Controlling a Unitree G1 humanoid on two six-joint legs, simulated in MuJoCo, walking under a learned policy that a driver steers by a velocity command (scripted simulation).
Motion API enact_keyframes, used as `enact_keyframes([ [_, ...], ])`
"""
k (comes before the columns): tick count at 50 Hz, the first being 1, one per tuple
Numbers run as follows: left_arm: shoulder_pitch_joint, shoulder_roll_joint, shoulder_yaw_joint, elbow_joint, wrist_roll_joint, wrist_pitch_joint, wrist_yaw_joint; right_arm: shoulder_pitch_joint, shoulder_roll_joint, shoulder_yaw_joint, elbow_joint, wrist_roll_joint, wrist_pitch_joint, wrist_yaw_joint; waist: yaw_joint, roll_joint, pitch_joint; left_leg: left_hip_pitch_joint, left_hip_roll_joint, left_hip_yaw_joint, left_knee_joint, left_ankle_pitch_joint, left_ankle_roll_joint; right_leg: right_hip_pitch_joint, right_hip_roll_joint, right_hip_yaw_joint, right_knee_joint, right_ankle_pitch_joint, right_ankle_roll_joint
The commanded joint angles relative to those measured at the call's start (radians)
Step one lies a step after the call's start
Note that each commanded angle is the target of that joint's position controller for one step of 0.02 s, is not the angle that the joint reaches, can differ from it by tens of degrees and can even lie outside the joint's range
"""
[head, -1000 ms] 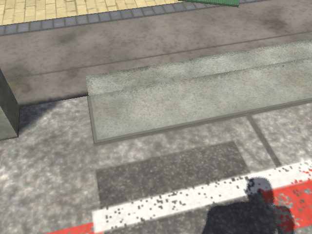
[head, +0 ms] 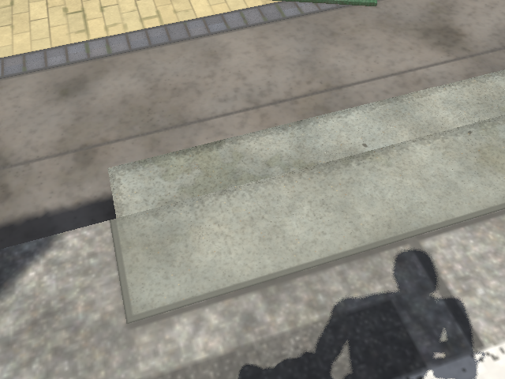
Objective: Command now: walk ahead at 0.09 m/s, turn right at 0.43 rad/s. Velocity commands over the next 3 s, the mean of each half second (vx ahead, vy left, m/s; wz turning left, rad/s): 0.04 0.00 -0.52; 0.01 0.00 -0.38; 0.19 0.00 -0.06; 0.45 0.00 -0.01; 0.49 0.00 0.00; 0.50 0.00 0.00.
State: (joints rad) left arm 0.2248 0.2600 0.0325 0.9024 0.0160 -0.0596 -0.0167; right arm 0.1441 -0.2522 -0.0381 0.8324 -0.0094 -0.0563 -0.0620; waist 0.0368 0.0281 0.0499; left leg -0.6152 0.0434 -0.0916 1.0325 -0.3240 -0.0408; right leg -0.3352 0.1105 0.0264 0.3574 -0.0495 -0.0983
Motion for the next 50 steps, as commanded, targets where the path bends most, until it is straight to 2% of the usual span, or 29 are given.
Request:
enact_keyframes([
  [1, -0.053, 0.172, 0.044, -0.098, -0.015, 0.009, 0.03, 0.122, -0.072, -0.024, -0.024, 0.002, 0.033, -0.015, -0.058, -0.115, -0.145, 0.142, -0.017, 0.009, -0.113, 0.078, -0.017, -0.036, -0.259, 0.251, -0.12, 0.049, -0.176],
  [4, -0.025, 0.18, 0.053, -0.105, -0.027, 0.03, 0.05, 0.027, -0.079, -0.026, -0.06, 0.009, 0.039, -0.012, -0.027, -0.144, -0.119, 0.131, -0.042, -0.005, -0.24, 0.096, -0.021, -0.019, -0.252, 0.326, -0.125, -0.199, -0.148],
  [7, -0.007, 0.178, 0.06, -0.117, -0.028, 0.049, 0.061, 0.0, -0.087, -0.028, -0.073, 0.018, 0.024, -0.003, -0.015, -0.154, -0.12, 0.178, -0.073, -0.004, -0.35, 0.04, -0.022, 0.021, -0.25, 0.387, -0.088, -0.2, -0.135],
  [8, -0.01, 0.174, 0.061, -0.125, -0.029, 0.054, 0.062, 0.009, -0.09, -0.029, -0.073, 0.023, 0.016, 0.001, -0.021, -0.159, -0.123, 0.206, -0.079, -0.002, -0.404, 0.024, -0.016, 0.039, -0.248, 0.411, -0.07, -0.165, -0.128],
  [10, -0.051, 0.16, 0.058, -0.153, -0.042, 0.066, 0.065, 0.09, -0.097, -0.036, -0.054, 0.031, 0.001, 0.012, -0.078, -0.16, -0.133, 0.342, -0.073, 0.02, -0.63, 0.12, 0.007, 0.041, -0.207, 0.425, 0.002, -0.085, -0.084],
  [11, -0.033, 0.125, 0.047, -0.164, -0.045, 0.072, 0.067, 0.125, -0.139, -0.049, -0.049, 0.021, -0.002, 0.013, -0.08, -0.12, -0.163, 0.469, 0.019, -0.02, -0.698, 0.173, 0.036, -0.022, -0.159, 0.386, 0.092, -0.145, -0.034],
  [12, 0.011, 0.053, 0.032, -0.178, -0.042, 0.074, 0.064, 0.093, -0.215, -0.065, -0.071, -0.009, 0.007, 0.006, -0.026, 0.116, -0.179, 0.584, 0.247, -0.235, -0.722, 0.313, 0.14, -0.186, -0.033, 0.224, 0.329, -0.39, 0.028],
  [13, 0.0, 0.108, 0.051, -0.211, -0.035, 0.059, 0.061, 0.07, -0.216, -0.067, -0.084, -0.051, 0.01, 0.013, -0.016, 0.29, -0.16, 0.532, 0.373, -0.432, -0.754, 0.505, 0.279, -0.327, 0.035, 0.138, 0.525, -0.58, 0.069],
  [14, 0.041, 0.193, 0.075, -0.185, -0.024, 0.055, 0.056, 0.019, -0.16, -0.054, -0.116, -0.042, 0.003, 0.014, 0.002, 0.191, -0.167, 0.523, 0.373, -0.369, -0.734, 0.558, 0.299, -0.325, -0.022, 0.163, 0.692, -0.529, 0.098],
  [15, 0.062, 0.208, 0.088, -0.162, -0.028, 0.065, 0.055, -0.019, -0.125, -0.046, -0.132, -0.025, 0.001, 0.015, 0.012, 0.112, -0.165, 0.517, 0.305, -0.255, -0.703, 0.563, 0.258, -0.324, -0.031, 0.145, 0.763, -0.464, 0.121],
  [16, 0.075, 0.182, 0.087, -0.146, -0.026, 0.082, 0.061, -0.039, -0.118, -0.043, -0.142, -0.009, 0.004, 0.016, 0.016, 0.068, -0.159, 0.518, 0.249, -0.174, -0.685, 0.533, 0.222, -0.331, -0.039, 0.126, 0.823, -0.411, 0.144],
  [17, 0.073, 0.158, 0.083, -0.148, -0.024, 0.095, 0.061, -0.037, -0.113, -0.04, -0.142, 0.002, 0.008, 0.014, 0.005, 0.07, -0.137, 0.502, 0.233, -0.128, -0.686, 0.542, 0.22, -0.346, -0.047, 0.117, 0.881, -0.375, 0.165],
  [19, 0.038, 0.115, 0.07, -0.179, -0.036, 0.105, 0.053, -0.012, -0.119, -0.038, -0.134, -0.005, 0.019, 0.01, -0.013, 0.097, -0.107, 0.477, 0.195, -0.042, -0.709, 0.527, 0.23, -0.342, -0.063, 0.064, 0.867, -0.321, 0.191],
  [21, -0.031, 0.093, 0.06, -0.223, -0.041, 0.103, 0.049, 0.035, -0.131, -0.043, -0.124, -0.009, 0.031, -0.001, -0.053, 0.124, -0.1, 0.534, 0.206, -0.019, -0.72, 0.523, 0.252, -0.369, -0.086, 0.036, 0.783, -0.294, 0.209],
  [23, -0.063, 0.083, 0.054, -0.256, -0.038, 0.101, 0.042, 0.059, -0.154, -0.051, -0.119, -0.008, 0.039, -0.008, -0.071, 0.13, -0.118, 0.575, 0.237, -0.008, -0.719, 0.537, 0.269, -0.349, -0.113, 0.023, 0.704, -0.3, 0.217],
  [26, -0.086, 0.068, 0.045, -0.292, -0.034, 0.101, 0.026, 0.037, -0.189, -0.065, -0.129, -0.002, 0.044, -0.003, -0.077, 0.139, -0.13, 0.538, 0.256, 0.045, -0.718, 0.511, 0.27, -0.238, -0.143, -0.022, 0.568, -0.307, 0.198],
  [31, -0.081, 0.095, 0.061, -0.328, -0.037, 0.115, 0.001, 0.022, -0.219, -0.081, -0.127, 0.024, 0.038, 0.02, -0.067, 0.165, -0.126, 0.506, 0.292, 0.074, -0.673, 0.453, 0.24, -0.081, -0.133, -0.082, 0.337, -0.294, 0.121],
  [33, -0.012, 0.09, 0.07, -0.307, -0.035, 0.115, -0.006, 0.013, -0.206, -0.079, -0.118, 0.044, 0.039, 0.021, -0.024, 0.139, -0.136, 0.455, 0.261, 0.117, -0.572, 0.398, 0.178, 0.073, -0.095, -0.109, 0.109, -0.146, 0.063],
  [34, 0.038, 0.125, 0.085, -0.291, -0.032, 0.112, 0.004, 0.075, -0.163, -0.066, -0.093, 0.034, 0.039, 0.027, -0.018, 0.053, -0.156, 0.349, 0.212, 0.177, -0.459, 0.301, 0.109, 0.233, -0.1, -0.058, 0.024, -0.006, 0.031],
  [35, 0.078, 0.243, 0.112, -0.303, -0.026, 0.108, 0.024, 0.082, -0.083, -0.036, -0.126, -0.021, 0.038, 0.04, -0.035, -0.252, -0.189, 0.067, 0.097, 0.267, -0.141, -0.161, 0.006, 0.442, -0.37, 0.282, 0.031, 0.388, -0.059],
  [36, 0.056, 0.278, 0.107, -0.329, 0.001, 0.089, 0.023, 0.031, -0.089, -0.038, -0.165, -0.021, 0.034, 0.037, -0.016, -0.314, -0.208, -0.088, 0.005, 0.161, 0.073, -0.373, -0.029, 0.37, -0.546, 0.437, 0.03, 0.534, -0.255],
  [37, 0.064, 0.222, 0.093, -0.323, 0.013, 0.068, 0.013, -0.034, -0.152, -0.054, -0.169, 0.004, 0.038, 0.031, 0.034, -0.206, -0.214, -0.07, 0.024, 0.078, 0.166, -0.323, -0.021, 0.307, -0.495, 0.377, -0.001, 0.415, -0.261],
  [38, 0.008, 0.188, 0.079, -0.315, 0.008, 0.053, 0.011, -0.037, -0.16, -0.061, -0.163, 0.019, 0.045, 0.027, -0.003, -0.179, -0.165, -0.067, 0.035, 0.057, 0.166, -0.245, -0.007, 0.265, -0.424, 0.293, -0.005, 0.331, -0.202],
  [39, -0.053, 0.158, 0.069, -0.318, -0.008, 0.049, 0.012, -0.009, -0.156, -0.063, -0.135, 0.012, 0.055, 0.018, -0.031, -0.139, -0.151, -0.057, 0.045, 0.047, 0.14, -0.17, -0.009, 0.245, -0.37, 0.238, -0.005, 0.264, -0.147],
  [40, -0.091, 0.135, 0.059, -0.32, -0.02, 0.047, 0.014, 0.015, -0.159, -0.066, -0.124, 0.002, 0.064, 0.011, -0.049, -0.156, -0.142, -0.022, 0.04, 0.051, 0.138, -0.108, -0.018, 0.209, -0.345, 0.199, -0.009, 0.29, -0.129],
  [42, -0.098, 0.11, 0.045, -0.312, -0.012, 0.042, 0.02, 0.063, -0.144, -0.064, -0.109, 0.003, 0.067, 0.013, -0.071, -0.155, -0.162, 0.058, 0.026, 0.055, 0.135, -0.021, -0.027, 0.177, -0.317, 0.158, -0.019, 0.323, -0.128],
  [44, -0.095, 0.098, 0.038, -0.3, -0.005, 0.037, 0.026, 0.064, -0.124, -0.058, -0.107, 0.01, 0.067, 0.015, -0.066, -0.15, -0.156, 0.081, 0.028, 0.049, 0.038, 0.008, -0.032, 0.19, -0.31, 0.148, -0.029, 0.281, -0.127],
  [47, -0.088, 0.107, 0.038, -0.28, -0.004, 0.04, 0.033, 0.024, -0.099, -0.044, -0.119, 0.008, 0.069, 0.017, -0.042, -0.156, -0.13, 0.139, 0.035, 0.044, -0.151, -0.005, -0.035, 0.19, -0.314, 0.171, -0.044, 0.155, -0.13],
  [50, -0.082, 0.12, 0.04, -0.259, -0.001, 0.043, 0.029, 0.013, -0.105, -0.042, -0.118, 0.011, 0.068, 0.02, -0.021, -0.158, -0.095, 0.22, 0.024, 0.059, -0.28, -0.059, -0.03, 0.149, -0.318, 0.205, -0.055, 0.029, -0.145],
])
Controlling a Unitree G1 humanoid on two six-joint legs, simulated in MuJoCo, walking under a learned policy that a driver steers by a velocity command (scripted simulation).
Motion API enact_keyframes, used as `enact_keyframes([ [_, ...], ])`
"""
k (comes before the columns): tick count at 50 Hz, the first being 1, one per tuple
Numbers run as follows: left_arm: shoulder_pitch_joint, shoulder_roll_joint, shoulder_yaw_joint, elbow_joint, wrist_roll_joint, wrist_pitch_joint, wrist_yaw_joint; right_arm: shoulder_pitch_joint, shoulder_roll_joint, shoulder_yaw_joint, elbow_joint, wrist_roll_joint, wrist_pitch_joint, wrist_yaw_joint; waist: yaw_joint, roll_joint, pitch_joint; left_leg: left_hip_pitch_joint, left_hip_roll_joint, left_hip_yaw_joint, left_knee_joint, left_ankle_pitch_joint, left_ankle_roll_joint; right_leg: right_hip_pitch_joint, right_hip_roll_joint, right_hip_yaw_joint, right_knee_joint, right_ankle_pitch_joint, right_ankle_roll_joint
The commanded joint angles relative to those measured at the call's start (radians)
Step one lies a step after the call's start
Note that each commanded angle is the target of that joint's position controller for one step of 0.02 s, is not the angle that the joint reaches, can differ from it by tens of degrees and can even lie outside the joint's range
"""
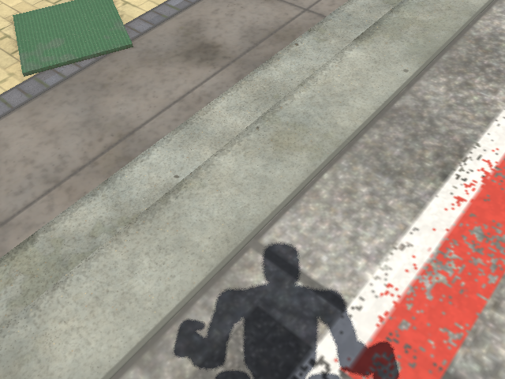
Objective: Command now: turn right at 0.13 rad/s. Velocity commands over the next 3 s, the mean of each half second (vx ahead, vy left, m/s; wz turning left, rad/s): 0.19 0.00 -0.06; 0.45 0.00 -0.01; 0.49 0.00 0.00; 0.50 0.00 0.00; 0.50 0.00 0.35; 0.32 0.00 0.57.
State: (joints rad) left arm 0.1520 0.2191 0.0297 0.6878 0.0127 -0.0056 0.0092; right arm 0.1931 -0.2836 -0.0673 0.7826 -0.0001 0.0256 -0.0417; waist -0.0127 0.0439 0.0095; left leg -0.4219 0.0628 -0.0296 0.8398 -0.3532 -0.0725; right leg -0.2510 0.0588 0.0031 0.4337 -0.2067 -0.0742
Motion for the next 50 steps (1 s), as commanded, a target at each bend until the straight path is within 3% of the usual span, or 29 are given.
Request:
enact_keyframes([
  [1, -0.008, 0.158, 0.041, -0.036, 0.001, -0.011, 0.001, -0.034, -0.074, -0.013, -0.066, 0.004, -0.015, 0.001, 0.032, -0.172, -0.044, 0.046, 0.001, 0.0, -0.125, -0.043, 0.005, 0.056, -0.267, 0.243, -0.131, 0.154, -0.172],
  [3, -0.018, 0.144, 0.033, -0.022, -0.004, -0.011, -0.002, -0.017, -0.064, -0.009, -0.055, 0.005, -0.022, 0.003, 0.02, -0.158, -0.036, 0.103, -0.009, 0.006, -0.24, -0.006, 0.016, 0.045, -0.258, 0.261, -0.115, 0.122, -0.163],
  [5, -0.014, 0.121, 0.023, 0.0, -0.014, -0.014, -0.002, 0.027, -0.053, -0.002, -0.034, -0.01, -0.034, 0.009, -0.016, -0.115, -0.047, 0.247, -0.009, 0.004, -0.447, 0.223, 0.042, 0.005, -0.22, 0.239, -0.085, 0.113, -0.106],
  [6, 0.015, 0.104, 0.017, 0.011, -0.004, -0.022, -0.004, 0.045, -0.085, -0.005, -0.033, -0.022, -0.039, 0.009, -0.007, -0.076, -0.078, 0.335, 0.045, -0.052, -0.441, 0.367, 0.057, -0.025, -0.187, 0.22, -0.063, 0.085, -0.061],
  [7, 0.06, 0.114, 0.023, 0.02, 0.008, -0.029, -0.011, 0.062, -0.136, -0.016, -0.025, -0.015, -0.038, 0.009, 0.034, 0.008, -0.105, 0.368, 0.067, -0.044, -0.377, 0.352, 0.08, -0.053, -0.113, 0.153, -0.049, -0.073, -0.027],
  [8, 0.024, 0.116, 0.028, 0.019, 0.002, -0.027, -0.008, 0.068, -0.131, -0.026, -0.003, 0.005, -0.037, 0.016, 0.017, 0.062, -0.083, 0.265, 0.031, -0.03, -0.379, 0.028, 0.113, -0.039, -0.044, 0.072, -0.021, -0.225, -0.003],
  [10, -0.029, 0.128, 0.037, 0.008, -0.015, -0.021, -0.001, 0.056, -0.086, -0.013, -0.015, -0.002, -0.05, 0.016, -0.001, 0.06, 0.012, 0.127, 0.035, -0.078, -0.457, -0.293, 0.147, -0.084, -0.03, 0.051, 0.064, -0.399, -0.011],
  [12, 0.0, 0.109, 0.038, 0.01, -0.027, -0.036, -0.003, 0.069, -0.092, -0.012, -0.021, 0.007, -0.075, 0.014, 0.006, 0.106, 0.078, 0.105, 0.086, -0.169, -0.511, -0.379, 0.186, -0.145, -0.028, 0.035, 0.125, -0.4, -0.023],
  [15, 0.014, 0.069, 0.037, 0.014, -0.038, -0.076, -0.021, 0.091, -0.14, -0.024, -0.019, 0.024, -0.09, 0.015, 0.022, 0.169, 0.095, 0.135, 0.224, -0.37, -0.609, -0.386, 0.268, -0.155, -0.024, -0.03, 0.227, -0.228, -0.034],
  [17, 0.094, 0.074, 0.044, 0.047, -0.042, -0.086, -0.028, 0.021, -0.12, -0.016, -0.047, 0.03, -0.089, 0.022, 0.074, 0.136, 0.087, 0.048, 0.174, -0.283, -0.564, -0.269, 0.231, 0.017, -0.034, -0.02, 0.098, -0.2, -0.061],
  [18, 0.161, 0.107, 0.057, 0.076, -0.037, -0.089, -0.028, -0.024, -0.083, -0.004, -0.073, 0.029, -0.091, 0.025, 0.101, 0.057, 0.078, -0.018, 0.094, -0.17, -0.453, -0.162, 0.18, 0.111, -0.073, 0.063, 0.027, -0.224, -0.077],
  [19, 0.257, 0.167, 0.076, 0.106, -0.036, -0.092, -0.027, -0.062, -0.036, 0.01, -0.102, 0.027, -0.104, 0.025, 0.123, -0.116, 0.062, -0.148, -0.024, -0.007, -0.193, -0.033, 0.111, 0.243, -0.183, 0.288, -0.093, -0.299, -0.131],
  [20, 0.336, 0.252, 0.097, 0.11, -0.029, -0.097, -0.038, -0.079, -0.054, 0.008, -0.139, 0.032, -0.125, 0.02, 0.149, -0.294, 0.046, -0.328, -0.083, 0.032, 0.068, -0.071, 0.086, 0.372, -0.371, 0.624, -0.222, -0.242, -0.24],
  [21, 0.344, 0.219, 0.084, 0.11, -0.014, -0.106, -0.039, -0.077, -0.096, -0.007, -0.142, 0.041, -0.136, 0.02, 0.131, -0.233, 0.055, -0.461, -0.057, -0.043, 0.261, -0.192, 0.1, 0.419, -0.433, 0.705, -0.222, -0.131, -0.283],
  [23, 0.296, 0.167, 0.064, 0.093, -0.016, -0.112, -0.037, -0.032, -0.077, -0.002, -0.123, 0.039, -0.14, 0.034, 0.08, -0.106, 0.037, -0.536, 0.012, -0.064, 0.362, -0.063, 0.144, 0.449, -0.395, 0.539, -0.199, -0.038, -0.229],
  [24, 0.267, 0.15, 0.055, 0.09, -0.018, -0.105, -0.037, -0.045, -0.068, -0.002, -0.123, 0.029, -0.139, 0.042, 0.067, -0.083, 0.048, -0.53, 0.04, -0.055, 0.333, 0.004, 0.148, 0.422, -0.364, 0.453, -0.214, 0.044, -0.198],
  [26, 0.262, 0.113, 0.04, 0.096, -0.019, -0.087, -0.032, -0.059, -0.045, 0.002, -0.127, 0.021, -0.133, 0.064, 0.06, -0.117, 0.044, -0.452, 0.059, -0.013, 0.246, 0.101, 0.131, 0.355, -0.292, 0.296, -0.247, 0.189, -0.151],
  [31, 0.298, 0.172, 0.044, 0.113, -0.022, -0.069, -0.003, -0.221, 0.022, 0.034, -0.191, 0.02, -0.13, 0.088, 0.101, -0.12, 0.074, -0.267, 0.002, 0.073, -0.131, 0.33, 0.075, 0.204, -0.223, 0.115, -0.289, 0.248, -0.123],
  [36, 0.314, 0.206, 0.054, 0.141, -0.04, -0.073, -0.005, -0.277, -0.045, 0.016, -0.229, 0.031, -0.13, 0.096, 0.082, -0.146, 0.107, -0.174, -0.023, 0.052, -0.281, 0.357, 0.119, 0.253, -0.3, 0.116, -0.273, 0.275, -0.098],
  [38, 0.295, 0.227, 0.062, 0.143, -0.035, -0.068, -0.005, -0.209, -0.082, -0.001, -0.218, 0.025, -0.13, 0.094, 0.028, -0.16, 0.045, -0.06, -0.06, 0.074, -0.297, 0.312, 0.157, 0.303, -0.301, 0.091, -0.16, 0.552, -0.073],
  [39, 0.283, 0.232, 0.064, 0.142, -0.03, -0.061, -0.004, -0.099, -0.11, -0.019, -0.189, 0.022, -0.127, 0.086, -0.036, -0.159, -0.031, 0.089, -0.091, 0.1, -0.305, 0.301, 0.184, 0.293, -0.274, 0.059, -0.019, 0.714, -0.054],
  [40, 0.277, 0.217, 0.058, 0.135, -0.023, -0.057, 0.0, 0.069, -0.144, -0.038, -0.143, 0.021, -0.12, 0.073, -0.114, -0.146, -0.133, 0.333, -0.078, 0.088, -0.287, 0.308, 0.214, 0.185, -0.232, 0.03, 0.187, 0.725, -0.026],
  [41, 0.295, 0.155, 0.035, 0.107, 0.006, -0.058, 0.003, 0.247, -0.227, -0.055, -0.112, 0.008, -0.111, 0.057, -0.152, 0.038, -0.29, 0.635, 0.153, -0.191, -0.274, 0.279, 0.275, -0.05, -0.154, -0.008, 0.552, 0.313, 0.008],
  [42, 0.447, 0.034, 0.004, 0.109, -0.026, -0.078, -0.006, 0.245, -0.252, -0.048, -0.101, -0.01, -0.119, 0.075, -0.052, 0.303, -0.438, 0.841, 0.34, -0.722, -0.49, -0.038, 0.416, -0.343, 0.014, 0.105, 0.84, -0.364, 0.046],
  [43, 0.347, 0.157, 0.031, 0.114, -0.052, -0.092, -0.012, 0.194, -0.152, -0.028, -0.108, 0.004, -0.121, 0.077, -0.082, 0.17, -0.305, 0.735, 0.305, -0.722, -0.575, -0.172, 0.364, -0.455, -0.048, 0.161, 0.932, -0.331, 0.036],
  [44, 0.233, 0.197, 0.044, 0.082, -0.065, -0.097, -0.015, 0.124, -0.117, -0.016, -0.108, 0.013, -0.122, 0.075, -0.069, 0.088, -0.15, 0.579, 0.274, -0.553, -0.584, -0.118, 0.323, -0.492, -0.096, 0.118, 0.915, -0.229, 0.025],
  [45, 0.186, 0.182, 0.041, 0.072, -0.053, -0.099, -0.008, 0.061, -0.108, -0.011, -0.112, 0.008, -0.123, 0.078, -0.031, -0.014, -0.085, 0.432, 0.236, -0.438, -0.6, 0.021, 0.307, -0.445, -0.145, 0.096, 0.865, -0.137, 0.026],
  [47, 0.206, 0.159, 0.046, 0.082, -0.033, -0.084, -0.003, 0.002, -0.078, -0.006, -0.111, -0.013, -0.135, 0.084, 0.034, 0.018, -0.053, 0.268, 0.165, -0.296, -0.651, 0.163, 0.3, -0.341, -0.201, 0.102, 0.784, -0.045, 0.032],
  [50, 0.21, 0.131, 0.046, 0.088, -0.028, -0.057, 0.003, 0.013, -0.08, -0.008, -0.081, -0.005, -0.154, 0.083, 0.054, 0.02, -0.026, 0.196, 0.141, -0.203, -0.712, 0.23, 0.322, -0.332, -0.214, 0.086, 0.712, -0.001, 0.053],
])
Over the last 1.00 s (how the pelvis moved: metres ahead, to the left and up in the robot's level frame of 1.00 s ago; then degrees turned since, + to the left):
0.03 -0.02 0.00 -28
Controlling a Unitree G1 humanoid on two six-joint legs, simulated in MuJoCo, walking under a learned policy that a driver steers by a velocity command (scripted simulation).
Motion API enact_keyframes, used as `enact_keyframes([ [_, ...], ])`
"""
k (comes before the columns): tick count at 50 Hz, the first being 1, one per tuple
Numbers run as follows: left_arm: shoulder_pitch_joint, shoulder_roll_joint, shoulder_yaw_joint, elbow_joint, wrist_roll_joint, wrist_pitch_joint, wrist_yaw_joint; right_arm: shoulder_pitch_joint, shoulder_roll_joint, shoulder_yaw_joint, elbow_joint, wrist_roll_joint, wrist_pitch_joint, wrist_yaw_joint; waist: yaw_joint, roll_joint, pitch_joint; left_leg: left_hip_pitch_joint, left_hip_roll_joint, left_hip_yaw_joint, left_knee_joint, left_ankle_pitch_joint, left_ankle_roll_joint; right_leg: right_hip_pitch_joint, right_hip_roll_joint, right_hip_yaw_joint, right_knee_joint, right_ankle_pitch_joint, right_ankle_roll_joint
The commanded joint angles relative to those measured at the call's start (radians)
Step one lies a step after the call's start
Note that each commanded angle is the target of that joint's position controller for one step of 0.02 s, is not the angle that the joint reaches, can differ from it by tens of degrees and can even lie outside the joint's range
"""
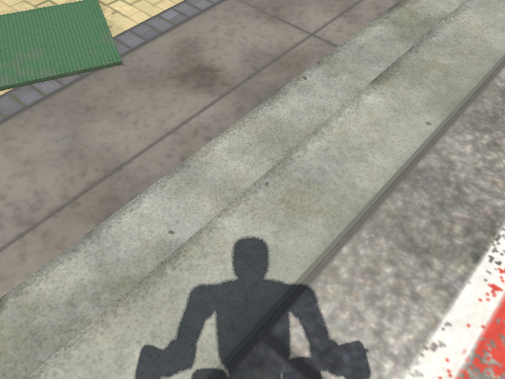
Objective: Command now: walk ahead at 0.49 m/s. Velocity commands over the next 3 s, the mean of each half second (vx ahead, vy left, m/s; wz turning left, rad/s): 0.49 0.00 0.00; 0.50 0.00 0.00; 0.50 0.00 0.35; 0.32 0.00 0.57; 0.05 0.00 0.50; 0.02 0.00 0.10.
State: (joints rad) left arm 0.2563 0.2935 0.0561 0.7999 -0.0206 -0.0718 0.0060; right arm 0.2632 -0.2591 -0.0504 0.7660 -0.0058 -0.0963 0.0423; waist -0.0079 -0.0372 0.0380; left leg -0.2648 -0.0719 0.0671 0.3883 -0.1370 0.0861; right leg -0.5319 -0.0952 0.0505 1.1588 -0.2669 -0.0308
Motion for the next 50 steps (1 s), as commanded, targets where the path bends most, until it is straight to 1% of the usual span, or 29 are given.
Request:
enact_keyframes([
  [1, 0.069, 0.056, 0.02, -0.037, 0.011, 0.012, 0.009, -0.044, -0.117, -0.028, -0.053, 0.001, -0.034, -0.005, 0.044, 0.094, -0.033, 0.036, 0.275, -0.281, -0.275, 0.029, 0.167, -0.088, -0.064, 0.036, -0.054, 0.096, 0.02],
  [4, -0.046, 0.051, 0.018, -0.069, 0.02, 0.007, 0.009, 0.013, -0.138, -0.032, -0.026, 0.004, -0.024, -0.021, 0.01, 0.073, 0.001, 0.091, 0.27, -0.241, -0.29, 0.079, 0.161, -0.189, -0.068, 0.032, -0.21, 0.24, 0.043],
  [8, -0.172, 0.026, 0.006, -0.098, 0.017, -0.011, -0.005, 0.075, -0.16, -0.034, 0.002, 0.015, -0.009, -0.033, -0.042, 0.075, 0.019, 0.142, 0.247, -0.169, -0.284, 0.116, 0.124, -0.166, -0.034, -0.006, -0.443, 0.397, 0.042],
  [11, -0.262, 0.018, -0.001, -0.131, 0.009, -0.019, -0.021, 0.133, -0.169, -0.034, 0.033, 0.021, 0.003, -0.035, -0.079, 0.076, 0.038, 0.224, 0.269, -0.163, -0.257, 0.129, 0.124, -0.174, -0.013, -0.022, -0.543, 0.393, 0.036],
  [14, -0.329, 0.022, -0.005, -0.167, 0.003, -0.028, -0.043, 0.166, -0.174, -0.036, 0.058, 0.022, 0.021, -0.038, -0.092, 0.085, 0.05, 0.321, 0.307, -0.171, -0.2, 0.186, 0.125, -0.194, 0.008, -0.032, -0.608, 0.309, 0.016],
  [17, -0.291, 0.052, 0.004, -0.17, 0.001, -0.036, -0.057, 0.147, -0.196, -0.044, 0.065, 0.028, 0.035, -0.046, -0.048, 0.119, 0.012, 0.371, 0.33, -0.176, -0.116, 0.37, 0.101, -0.082, 0.046, -0.054, -0.657, 0.199, -0.025],
  [18, -0.22, 0.076, 0.016, -0.153, 0.002, -0.037, -0.054, 0.127, -0.208, -0.046, 0.062, 0.028, 0.04, -0.048, -0.004, 0.134, -0.037, 0.369, 0.313, -0.158, -0.033, 0.543, 0.088, 0.036, 0.08, -0.083, -0.674, 0.18, -0.047],
  [19, -0.07, 0.118, 0.04, -0.107, 0.005, -0.037, -0.047, 0.109, -0.195, -0.04, 0.058, 0.026, 0.045, -0.05, 0.074, 0.121, -0.133, 0.325, 0.262, -0.115, 0.14, 0.651, 0.061, 0.25, 0.104, -0.105, -0.703, 0.216, -0.08],
  [20, 0.123, 0.187, 0.061, -0.066, 0.017, -0.036, -0.035, 0.105, -0.156, -0.02, 0.034, 0.011, 0.042, -0.053, 0.147, 0.058, -0.285, 0.122, 0.214, -0.08, 0.42, 0.452, 0.024, 0.58, -0.043, 0.049, -0.654, 0.261, -0.148],
  [21, 0.202, 0.272, 0.08, -0.044, 0.024, -0.03, -0.034, 0.231, -0.034, 0.015, 0.016, 0.01, 0.019, -0.042, 0.091, -0.197, -0.419, -0.316, 0.027, -0.062, 0.795, -0.178, -0.054, 0.959, -0.288, 0.524, -0.71, 0.08, -0.308],
  [22, 0.214, 0.171, 0.053, -0.043, 0.014, -0.028, -0.034, 0.186, -0.105, 0.002, 0.031, 0.027, -0.003, -0.038, 0.129, -0.17, -0.439, -0.442, 0.03, -0.205, 0.914, -0.432, -0.044, 0.966, -0.302, 0.676, -0.822, -0.014, -0.302],
  [23, 0.135, 0.131, 0.037, -0.05, 0.012, -0.025, -0.032, 0.091, -0.166, -0.017, -0.003, 0.051, -0.015, -0.033, 0.119, -0.12, -0.272, -0.513, 0.087, -0.196, 0.94, -0.37, -0.033, 0.836, -0.266, 0.518, -0.845, -0.005, -0.251],
  [24, 0.057, 0.109, 0.029, -0.063, 0.012, -0.022, -0.032, 0.03, -0.16, -0.014, -0.021, 0.05, -0.019, -0.035, 0.086, -0.041, -0.177, -0.49, 0.14, -0.159, 0.891, -0.279, -0.032, 0.683, -0.224, 0.389, -0.866, 0.073, -0.222],
  [25, 0.003, 0.085, 0.022, -0.067, 0.017, -0.022, -0.037, -0.001, -0.148, -0.017, -0.027, 0.031, -0.016, -0.036, 0.057, -0.005, -0.103, -0.457, 0.17, -0.144, 0.823, -0.218, -0.04, 0.551, -0.182, 0.307, -0.902, 0.154, -0.209],
  [27, -0.033, 0.064, 0.017, -0.065, 0.025, -0.032, -0.041, 0.047, -0.119, -0.019, -0.015, 0.023, 0.009, -0.036, 0.004, -0.046, -0.082, -0.347, 0.204, -0.144, 0.76, -0.148, -0.054, 0.421, -0.134, 0.219, -0.963, 0.226, -0.204],
  [29, -0.025, 0.082, 0.022, -0.046, 0.019, -0.044, -0.04, 0.058, -0.092, -0.014, -0.013, 0.02, 0.028, -0.039, -0.014, -0.039, -0.062, -0.338, 0.211, -0.13, 0.715, -0.115, -0.076, 0.363, -0.125, 0.157, -1.004, 0.286, -0.222],
  [33, 0.024, 0.111, 0.029, -0.01, 0.017, -0.039, -0.02, -0.077, -0.077, -0.009, -0.057, 0.011, 0.029, -0.044, 0.015, -0.02, -0.014, -0.419, 0.217, -0.12, 0.502, 0.079, -0.103, 0.379, -0.105, 0.073, -1.039, 0.326, -0.208],
  [36, 0.069, 0.124, 0.028, 0.017, 0.008, -0.033, -0.011, -0.18, -0.057, -0.003, -0.081, 0.016, 0.018, -0.033, 0.052, -0.025, 0.009, -0.386, 0.188, -0.093, 0.315, 0.214, -0.098, 0.397, -0.085, 0.023, -1.043, 0.296, -0.177],
  [38, 0.109, 0.134, 0.029, 0.04, 0.004, -0.027, -0.009, -0.243, -0.054, -0.001, -0.101, 0.021, 0.015, -0.023, 0.077, -0.024, 0.025, -0.379, 0.171, -0.081, 0.241, 0.243, -0.094, 0.434, -0.101, 0.021, -1.031, 0.268, -0.173],
  [39, 0.154, 0.095, 0.018, 0.066, 0.037, -0.024, -0.02, -0.232, -0.052, 0.008, -0.1, -0.058, 0.047, -0.001, 0.063, -0.025, 0.028, -0.301, 0.156, -0.006, 0.232, 0.241, -0.084, 0.416, -0.065, -0.022, -1.027, 0.293, -0.144],
  [40, 0.162, 0.093, 0.019, 0.07, 0.041, -0.023, -0.023, -0.242, -0.049, 0.005, -0.105, -0.056, 0.058, 0.007, 0.072, -0.057, 0.036, -0.263, 0.151, -0.006, 0.227, 0.218, -0.073, 0.409, -0.074, -0.016, -1.017, 0.312, -0.134],
  [43, 0.134, 0.143, 0.035, 0.072, 0.053, -0.011, -0.017, -0.202, -0.093, -0.006, -0.108, -0.043, 0.061, 0.007, 0.031, -0.069, 0.03, -0.211, 0.13, -0.023, 0.17, 0.036, -0.034, 0.505, -0.124, 0.006, -0.923, 0.435, -0.111],
  [44, 0.127, 0.154, 0.039, 0.074, 0.053, -0.005, -0.012, -0.133, -0.107, -0.014, -0.089, -0.046, 0.055, -0.002, -0.001, -0.055, -0.001, -0.144, 0.11, -0.017, 0.14, -0.028, -0.017, 0.543, -0.122, 0.001, -0.825, 0.541, -0.103],
  [45, 0.134, 0.142, 0.035, 0.078, 0.054, 0.003, -0.007, 0.009, -0.118, -0.022, -0.042, -0.055, 0.043, -0.014, -0.061, -0.01, -0.076, 0.014, 0.081, -0.004, 0.078, -0.029, 0.01, 0.539, -0.081, -0.036, -0.63, 0.616, -0.089],
  [46, 0.164, 0.089, 0.018, 0.059, 0.054, 0.007, -0.005, 0.186, -0.176, -0.036, -0.002, -0.071, 0.029, -0.027, -0.111, 0.102, -0.224, 0.266, 0.224, -0.15, 0.083, -0.041, 0.051, 0.406, -0.024, -0.084, -0.337, 0.405, -0.07],
  [47, 0.282, -0.015, -0.005, 0.029, 0.02, 0.003, -0.012, 0.228, -0.307, -0.066, 0.006, -0.066, 0.031, -0.034, -0.06, 0.39, -0.34, 0.547, 0.494, -0.624, -0.026, -0.094, 0.168, 0.031, 0.169, -0.128, 0.001, -0.186, -0.024],
  [48, 0.23, 0.08, 0.015, 0.049, 0.046, 0.008, -0.007, 0.197, -0.258, -0.059, 0.002, -0.02, 0.044, -0.029, -0.076, 0.263, -0.324, 0.509, 0.474, -0.744, -0.11, -0.157, 0.177, -0.082, 0.158, 0.014, 0.103, -0.267, -0.039],
  [49, 0.15, 0.097, 0.022, 0.038, 0.041, 0.007, -0.009, 0.117, -0.192, -0.042, -0.006, -0.017, 0.046, -0.029, -0.052, 0.17, -0.175, 0.396, 0.438, -0.577, -0.102, -0.163, 0.157, -0.124, 0.106, 0.027, 0.126, -0.19, -0.05],
  [50, 0.097, 0.078, 0.015, 0.03, 0.035, 0.002, -0.015, 0.059, -0.133, -0.026, -0.008, -0.023, 0.042, -0.027, -0.033, 0.107, -0.103, 0.282, 0.391, -0.468, -0.13, -0.087, 0.136, -0.101, 0.066, 0.019, 0.069, -0.107, -0.053],
])
Over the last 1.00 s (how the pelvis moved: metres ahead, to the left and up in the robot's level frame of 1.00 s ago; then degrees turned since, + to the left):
0.32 0.08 0.00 0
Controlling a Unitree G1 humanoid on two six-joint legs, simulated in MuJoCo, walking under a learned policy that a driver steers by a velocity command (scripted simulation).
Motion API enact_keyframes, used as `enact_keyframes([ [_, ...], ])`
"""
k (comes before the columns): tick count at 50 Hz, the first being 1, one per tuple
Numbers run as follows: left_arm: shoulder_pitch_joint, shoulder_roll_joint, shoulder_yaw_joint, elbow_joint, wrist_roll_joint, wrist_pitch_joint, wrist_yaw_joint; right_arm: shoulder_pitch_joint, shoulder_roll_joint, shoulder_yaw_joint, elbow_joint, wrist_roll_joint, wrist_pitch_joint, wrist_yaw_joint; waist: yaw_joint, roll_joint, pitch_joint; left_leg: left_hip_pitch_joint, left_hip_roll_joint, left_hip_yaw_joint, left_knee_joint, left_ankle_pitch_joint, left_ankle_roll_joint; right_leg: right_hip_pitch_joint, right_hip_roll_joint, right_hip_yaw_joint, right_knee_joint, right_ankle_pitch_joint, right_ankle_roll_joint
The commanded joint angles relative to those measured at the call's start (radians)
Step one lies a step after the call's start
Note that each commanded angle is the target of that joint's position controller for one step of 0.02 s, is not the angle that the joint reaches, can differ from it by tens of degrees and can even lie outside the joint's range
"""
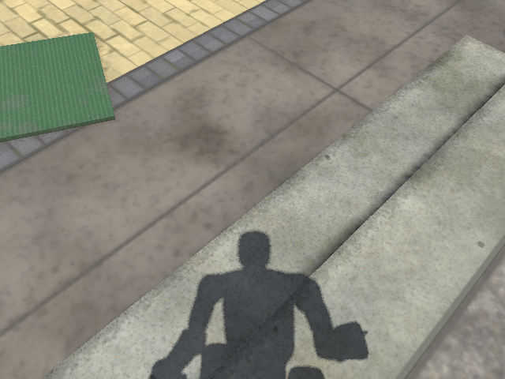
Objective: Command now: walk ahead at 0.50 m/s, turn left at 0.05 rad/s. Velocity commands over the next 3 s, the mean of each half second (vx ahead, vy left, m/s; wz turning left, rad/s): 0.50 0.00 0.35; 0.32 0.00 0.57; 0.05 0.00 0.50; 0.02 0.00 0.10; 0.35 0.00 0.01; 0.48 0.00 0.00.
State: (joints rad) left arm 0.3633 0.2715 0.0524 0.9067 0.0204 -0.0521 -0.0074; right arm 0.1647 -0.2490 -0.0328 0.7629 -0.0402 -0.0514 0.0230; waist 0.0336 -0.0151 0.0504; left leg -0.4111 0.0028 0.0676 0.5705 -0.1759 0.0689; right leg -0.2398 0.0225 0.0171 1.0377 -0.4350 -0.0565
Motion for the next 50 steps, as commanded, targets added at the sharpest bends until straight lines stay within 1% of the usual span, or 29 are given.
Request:
enact_keyframes([
  [1, -0.029, 0.087, 0.017, -0.077, 0.0, -0.013, -0.004, 0.137, -0.118, -0.035, 0.002, 0.015, -0.009, -0.007, -0.05, 0.101, -0.079, 0.361, 0.264, -0.392, -0.338, 0.027, 0.128, -0.356, -0.086, 0.034, 0.126, 0.101, -0.021],
  [2, -0.015, 0.08, 0.014, -0.072, 0.015, 0.0, -0.007, 0.131, -0.101, -0.029, 0.013, 0.022, -0.014, -0.007, -0.026, 0.125, -0.072, 0.314, 0.229, -0.341, -0.355, 0.083, 0.115, -0.309, -0.1, 0.022, 0.086, 0.12, -0.009],
  [4, -0.018, 0.066, 0.011, -0.064, 0.023, 0.018, -0.011, 0.167, -0.106, -0.031, 0.031, 0.027, -0.027, -0.005, -0.018, 0.111, -0.079, 0.289, 0.205, -0.309, -0.371, 0.186, 0.137, -0.273, -0.096, -0.001, 0.049, 0.143, 0.013],
  [6, -0.073, 0.053, 0.005, -0.078, 0.022, 0.026, -0.014, 0.2, -0.129, -0.039, 0.051, 0.033, -0.03, -0.008, -0.016, 0.094, -0.046, 0.272, 0.192, -0.291, -0.406, 0.153, 0.158, -0.308, -0.103, -0.011, -0.027, 0.191, 0.038],
  [9, -0.204, 0.056, 0.001, -0.119, 0.016, 0.031, -0.016, 0.245, -0.128, -0.042, 0.07, 0.041, -0.024, -0.009, -0.042, 0.088, 0.005, 0.278, 0.177, -0.294, -0.444, 0.078, 0.17, -0.379, -0.111, -0.016, -0.175, 0.288, 0.074],
  [17, -0.413, 0.056, -0.012, -0.198, 0.001, 0.019, -0.01, 0.334, -0.157, -0.056, 0.09, 0.027, -0.012, -0.015, -0.098, 0.097, 0.022, 0.329, 0.169, -0.329, -0.338, 0.198, 0.159, -0.331, -0.065, -0.018, -0.419, 0.369, 0.087],
  [20, -0.343, 0.086, -0.001, -0.198, -0.001, 0.003, -0.002, 0.292, -0.187, -0.068, 0.073, 0.023, -0.005, -0.026, -0.058, 0.106, 0.012, 0.302, 0.179, -0.375, -0.266, 0.237, 0.125, -0.176, -0.043, -0.009, -0.503, 0.291, 0.061],
  [21, -0.267, 0.093, 0.005, -0.179, 0.0, -0.005, 0.003, 0.263, -0.196, -0.072, 0.064, 0.025, -0.004, -0.027, -0.021, 0.098, -0.005, 0.267, 0.164, -0.378, -0.211, 0.244, 0.109, -0.062, -0.028, -0.02, -0.548, 0.285, 0.047],
  [22, -0.147, 0.118, 0.019, -0.145, 0.008, -0.016, 0.014, 0.257, -0.189, -0.071, 0.06, 0.035, -0.008, -0.027, 0.028, 0.05, -0.066, 0.222, 0.107, -0.348, -0.067, 0.266, 0.086, 0.112, -0.034, -0.001, -0.593, 0.269, 0.02],
  [23, 0.025, 0.193, 0.038, -0.131, 0.033, -0.029, 0.027, 0.248, -0.129, -0.056, 0.031, 0.044, -0.012, -0.024, 0.094, -0.086, -0.201, 0.127, 0.026, -0.259, 0.227, 0.125, 0.057, 0.316, -0.233, 0.198, -0.641, 0.101, -0.033],
  [24, 0.061, 0.294, 0.063, -0.126, 0.032, -0.017, 0.031, 0.325, -0.048, -0.041, -0.006, 0.057, -0.009, -0.022, 0.052, -0.312, -0.272, -0.173, -0.134, -0.143, 0.486, -0.4, 0.023, 0.492, -0.454, 0.597, -0.779, -0.1, -0.116],
  [25, 0.0, 0.217, 0.051, -0.137, 0.013, -0.002, 0.028, 0.329, -0.128, -0.055, 0.025, 0.029, 0.008, -0.029, 0.026, -0.189, -0.183, -0.262, -0.059, -0.181, 0.59, -0.382, 0.033, 0.39, -0.454, 0.663, -0.817, -0.226, -0.131],
  [26, -0.074, 0.13, 0.03, -0.159, 0.007, -0.001, 0.025, 0.271, -0.144, -0.063, 0.029, 0.023, 0.015, -0.021, 0.007, -0.077, -0.074, -0.25, -0.016, -0.195, 0.594, -0.278, 0.033, 0.273, -0.404, 0.517, -0.823, -0.163, -0.109],
  [27, -0.123, 0.089, 0.021, -0.162, 0.008, -0.004, 0.023, 0.241, -0.123, -0.06, 0.025, 0.024, 0.018, -0.012, -0.017, -0.046, -0.032, -0.209, 0.015, -0.186, 0.561, -0.203, 0.022, 0.196, -0.355, 0.379, -0.831, 0.02, -0.091],
  [28, -0.132, 0.071, 0.016, -0.159, 0.004, -0.01, 0.027, 0.229, -0.118, -0.061, 0.024, 0.017, 0.028, -0.007, -0.031, -0.076, -0.021, -0.162, 0.04, -0.182, 0.508, -0.166, 0.01, 0.155, -0.316, 0.261, -0.84, 0.182, -0.068],
  [29, -0.123, 0.068, 0.015, -0.148, 0.001, -0.018, 0.031, 0.233, -0.112, -0.06, 0.025, 0.01, 0.041, -0.003, -0.041, -0.106, -0.024, -0.13, 0.045, -0.169, 0.497, -0.151, -0.004, 0.135, -0.292, 0.187, -0.834, 0.313, -0.058],
  [31, -0.083, 0.078, 0.019, -0.131, -0.009, -0.033, 0.031, 0.196, -0.099, -0.057, 0.01, 0.011, 0.061, 0.005, -0.044, -0.101, -0.04, -0.133, 0.04, -0.144, 0.492, -0.117, -0.013, 0.148, -0.277, 0.099, -0.815, 0.549, -0.06],
  [34, -0.04, 0.105, 0.03, -0.103, -0.015, -0.037, 0.035, 0.113, -0.077, -0.047, -0.036, -0.004, 0.082, 0.019, -0.044, -0.08, -0.049, -0.163, 0.025, -0.1, 0.481, -0.039, -0.036, 0.169, -0.284, -0.026, -0.763, 0.929, -0.09],
  [35, -0.039, 0.102, 0.028, -0.103, -0.015, -0.033, 0.035, 0.102, -0.072, -0.044, -0.05, 0.0, 0.084, 0.018, -0.048, -0.083, -0.049, -0.154, 0.028, -0.092, 0.459, -0.009, -0.038, 0.154, -0.28, -0.068, -0.751, 0.999, -0.091],
  [36, -0.058, 0.102, 0.027, -0.116, -0.007, -0.032, 0.034, 0.097, -0.078, -0.044, -0.053, 0.003, 0.085, 0.019, -0.052, -0.086, -0.065, -0.117, 0.012, -0.053, 0.475, 0.085, -0.033, 0.129, -0.263, -0.117, -0.711, 1.027, -0.091],
  [37, -0.046, 0.107, 0.026, -0.12, 0.001, -0.034, 0.035, 0.101, -0.091, -0.05, -0.05, -0.005, 0.09, 0.019, -0.051, -0.095, -0.087, -0.124, 0.024, -0.061, 0.536, 0.157, -0.011, 0.149, -0.299, -0.117, -0.661, 1.07, -0.1],
  [40, -0.023, 0.106, 0.02, -0.134, -0.002, -0.024, 0.034, 0.037, -0.096, -0.052, -0.083, -0.011, 0.104, 0.016, -0.037, -0.086, -0.062, -0.133, 0.015, -0.039, 0.531, 0.162, 0.013, 0.125, -0.311, -0.15, -0.582, 1.047, -0.09],
  [43, -0.021, 0.123, 0.023, -0.16, -0.009, -0.01, 0.031, -0.007, -0.094, -0.053, -0.115, -0.008, 0.122, 0.002, -0.022, -0.112, -0.04, -0.088, -0.008, 0.0, 0.458, 0.084, 0.017, 0.104, -0.322, -0.187, -0.482, 1.041, -0.063],
  [45, -0.099, 0.158, 0.034, -0.2, -0.018, -0.004, 0.023, 0.091, -0.092, -0.055, -0.098, 0.004, 0.126, -0.012, -0.083, -0.128, -0.084, 0.146, -0.063, 0.059, 0.345, -0.011, 0.036, -0.01, -0.299, -0.24, -0.32, 1.158, -0.024],
  [46, -0.139, 0.177, 0.043, -0.218, -0.025, -0.002, 0.017, 0.213, -0.113, -0.067, -0.067, 0.009, 0.12, -0.018, -0.143, -0.13, -0.131, 0.289, -0.086, 0.061, 0.289, -0.028, 0.052, -0.083, -0.299, -0.23, -0.146, 1.138, -0.021],
  [47, -0.248, 0.187, 0.05, -0.247, -0.053, 0.001, 0.01, 0.361, -0.146, -0.084, -0.04, 0.006, 0.104, -0.026, -0.268, -0.067, -0.141, 0.465, -0.065, 0.01, 0.086, 0.126, 0.089, -0.246, -0.253, -0.222, 0.14, 0.872, 0.015],
  [48, -0.188, 0.092, 0.036, -0.279, -0.035, 0.003, 0.007, 0.245, -0.275, -0.105, -0.054, 0.039, 0.099, -0.031, -0.148, 0.308, -0.016, 0.436, 0.148, -0.324, -0.061, 0.914, 0.159, -0.452, -0.036, -0.238, 0.465, -0.109, 0.075],
  [49, -0.103, 0.09, 0.023, -0.303, 0.017, 0.007, 0.033, 0.258, -0.294, -0.098, -0.097, 0.067, 0.076, -0.025, -0.1, 0.201, -0.097, 0.445, 0.271, -0.503, -0.064, 1.313, 0.272, -0.52, -0.064, -0.056, 0.457, -0.13, 0.096],
  [50, -0.114, 0.094, 0.019, -0.292, 0.01, 0.018, 0.047, 0.213, -0.291, -0.1, -0.115, 0.055, 0.072, -0.032, -0.092, 0.116, -0.124, 0.406, 0.321, -0.567, -0.124, 1.038, 0.341, -0.516, -0.067, -0.012, 0.449, -0.105, 0.117],
])
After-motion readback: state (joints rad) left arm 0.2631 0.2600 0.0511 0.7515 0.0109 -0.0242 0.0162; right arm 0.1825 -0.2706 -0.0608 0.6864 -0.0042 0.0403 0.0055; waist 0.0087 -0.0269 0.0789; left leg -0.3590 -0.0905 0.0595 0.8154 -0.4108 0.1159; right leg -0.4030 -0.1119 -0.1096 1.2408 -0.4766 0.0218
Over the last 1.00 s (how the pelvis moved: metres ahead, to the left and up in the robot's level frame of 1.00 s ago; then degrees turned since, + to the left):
0.54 -0.01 -0.01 1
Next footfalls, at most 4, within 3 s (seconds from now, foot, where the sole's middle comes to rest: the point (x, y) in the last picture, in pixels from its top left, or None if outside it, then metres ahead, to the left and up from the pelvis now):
0.46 right None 0.38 -0.09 -0.77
0.94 left None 0.40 0.11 -0.77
1.44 right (292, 345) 0.56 -0.09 -0.77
2.20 left None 0.39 0.09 -0.77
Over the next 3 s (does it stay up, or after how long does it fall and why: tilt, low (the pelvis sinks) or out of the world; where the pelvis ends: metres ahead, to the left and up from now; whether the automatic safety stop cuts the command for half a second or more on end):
stays up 0.75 0.34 -0.20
